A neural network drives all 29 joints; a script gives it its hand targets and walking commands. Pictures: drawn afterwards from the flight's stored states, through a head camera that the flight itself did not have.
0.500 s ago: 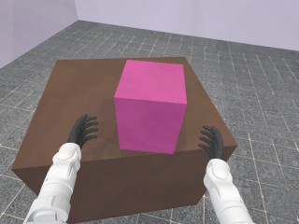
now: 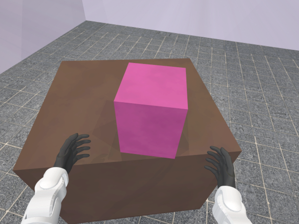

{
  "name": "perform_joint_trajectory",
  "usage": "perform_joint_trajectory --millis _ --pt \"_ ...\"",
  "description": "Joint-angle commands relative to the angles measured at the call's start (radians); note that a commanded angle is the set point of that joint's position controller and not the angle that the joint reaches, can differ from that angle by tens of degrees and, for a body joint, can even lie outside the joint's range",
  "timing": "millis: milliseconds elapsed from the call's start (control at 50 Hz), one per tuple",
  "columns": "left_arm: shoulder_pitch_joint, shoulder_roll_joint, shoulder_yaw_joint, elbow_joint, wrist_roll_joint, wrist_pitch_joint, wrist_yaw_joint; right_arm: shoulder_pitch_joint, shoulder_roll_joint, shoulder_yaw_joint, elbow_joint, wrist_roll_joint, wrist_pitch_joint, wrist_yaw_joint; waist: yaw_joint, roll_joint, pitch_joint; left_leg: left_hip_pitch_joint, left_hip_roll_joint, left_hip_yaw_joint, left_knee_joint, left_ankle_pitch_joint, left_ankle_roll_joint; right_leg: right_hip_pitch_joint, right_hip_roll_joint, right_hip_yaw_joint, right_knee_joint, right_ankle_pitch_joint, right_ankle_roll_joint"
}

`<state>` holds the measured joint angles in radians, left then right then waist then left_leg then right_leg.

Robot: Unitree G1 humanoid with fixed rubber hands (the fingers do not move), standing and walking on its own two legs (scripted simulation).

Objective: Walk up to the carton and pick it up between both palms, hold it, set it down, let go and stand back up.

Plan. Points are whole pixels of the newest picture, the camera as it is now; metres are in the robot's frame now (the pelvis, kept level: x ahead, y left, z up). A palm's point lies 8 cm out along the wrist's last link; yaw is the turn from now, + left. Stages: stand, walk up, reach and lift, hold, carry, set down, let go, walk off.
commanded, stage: set down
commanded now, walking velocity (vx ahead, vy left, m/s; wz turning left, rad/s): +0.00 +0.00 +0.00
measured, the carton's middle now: (152, 111) +0.48 +0.00 +0.03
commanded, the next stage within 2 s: let go in 1.76 s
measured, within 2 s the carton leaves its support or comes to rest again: neither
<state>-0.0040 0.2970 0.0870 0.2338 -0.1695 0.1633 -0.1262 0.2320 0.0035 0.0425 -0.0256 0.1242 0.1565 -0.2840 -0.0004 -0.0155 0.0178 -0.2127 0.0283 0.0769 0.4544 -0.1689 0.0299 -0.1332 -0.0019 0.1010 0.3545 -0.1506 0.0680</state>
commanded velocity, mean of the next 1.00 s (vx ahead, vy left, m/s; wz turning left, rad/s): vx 0.00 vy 0.00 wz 0.00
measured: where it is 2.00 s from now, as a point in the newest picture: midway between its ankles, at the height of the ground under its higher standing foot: outside the picture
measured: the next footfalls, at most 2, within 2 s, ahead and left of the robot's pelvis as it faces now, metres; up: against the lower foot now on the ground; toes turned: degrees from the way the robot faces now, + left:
none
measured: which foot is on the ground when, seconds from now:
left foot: down 0.00-1.00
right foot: down 0.00-1.00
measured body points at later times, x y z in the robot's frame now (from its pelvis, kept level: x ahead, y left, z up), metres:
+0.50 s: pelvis +0.02 +0.00 +0.00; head +0.02 +0.01 +0.45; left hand +0.26 +0.24 +0.01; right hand +0.25 -0.18 +0.03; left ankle +0.06 +0.09 -0.74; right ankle +0.04 -0.16 -0.74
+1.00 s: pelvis +0.03 -0.01 +0.00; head +0.04 +0.00 +0.45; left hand +0.25 +0.24 -0.01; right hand +0.23 -0.20 -0.01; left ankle +0.06 +0.09 -0.74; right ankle +0.04 -0.16 -0.74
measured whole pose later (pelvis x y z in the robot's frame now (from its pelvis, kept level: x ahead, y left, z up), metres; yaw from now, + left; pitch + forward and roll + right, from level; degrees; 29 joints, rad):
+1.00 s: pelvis +0.03 -0.01 +0.00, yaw +0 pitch -2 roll -1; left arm 0.19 0.30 0.05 0.19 -0.17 0.13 -0.10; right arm 0.33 -0.10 0.04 0.07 0.12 0.03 -0.13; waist 0.02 0.00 0.06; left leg -0.20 0.03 0.08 0.42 -0.19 0.02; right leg -0.13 0.00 0.10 0.35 -0.19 0.05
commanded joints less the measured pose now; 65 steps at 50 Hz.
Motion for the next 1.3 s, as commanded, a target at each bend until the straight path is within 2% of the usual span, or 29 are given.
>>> perform_joint_trajectory --millis 0,140,260,480,500,660,1060,1280 --pt "0.005 0.214 -0.018 -0.313 -0.053 -0.031 -0.003 -0.028 -0.04 0.052 -0.306 0.033 -0.015 0.024 0.092 0.154 -0.01 0.065 0.05 -0.06 -0.242 -0.252 -0.016 0.103 0.029 -0.11 -0.038 -0.148 -0.086" --pt "0.061 0.205 -0.031 -0.343 -0.062 -0.065 0.01 -0.001 -0.057 0.028 -0.3 0.022 -0.045 0.052 0.089 0.151 -0.02 0.055 0.052 -0.066 -0.234 -0.236 -0.027 0.105 0.031 -0.109 -0.027 -0.15 -0.089" --pt "0.098 0.168 -0.055 -0.31 -0.057 -0.079 0.018 0.008 -0.083 -0.003 -0.217 0.012 -0.058 0.074 0.077 0.161 -0.013 0.066 0.059 -0.082 -0.23 -0.207 -0.044 0.104 0.038 -0.113 -0.021 -0.133 -0.094" --pt "0.208 0.1 -0.051 -0.259 -0.012 -0.07 0.023 0.071 -0.123 -0.018 -0.1 0.009 -0.094 0.11 0.068 0.15 -0.015 0.197 0.033 -0.069 -0.176 0.014 -0.082 0.04 0.043 -0.109 -0.063 -0.085 -0.109" --pt "0.213 0.104 -0.049 -0.263 -0.013 -0.071 0.02 0.083 -0.119 -0.014 -0.105 0.007 -0.099 0.111 0.065 0.136 -0.026 0.207 0.029 -0.066 -0.168 0.034 -0.081 0.043 0.042 -0.108 -0.066 -0.071 -0.107" --pt "0.248 0.106 -0.037 -0.248 0.008 -0.089 0.024 0.123 -0.139 -0.01 -0.06 -0.006 -0.136 0.128 0.059 0.135 -0.031 0.241 0.016 -0.052 -0.148 0.103 -0.082 0.019 0.042 -0.106 -0.077 -0.039 -0.108" --pt "0.231 0.032 -0.08 -0.055 0.076 -0.04 0.062 0.016 -0.227 -0.088 0.146 -0.058 -0.205 0.213 0.055 0.126 0.011 0.205 0.034 -0.064 -0.195 -0.05 -0.075 -0.014 0.059 -0.131 -0.063 -0.089 -0.111" --pt "0.202 0.008 -0.085 0.018 0.122 -0.036 0.098 -0.025 -0.269 -0.121 0.283 -0.101 -0.258 0.26 0.051 0.101 -0.004 0.226 0.025 -0.042 -0.184 -0.015 -0.072 -0.051 0.062 -0.135 -0.059 -0.077 -0.115"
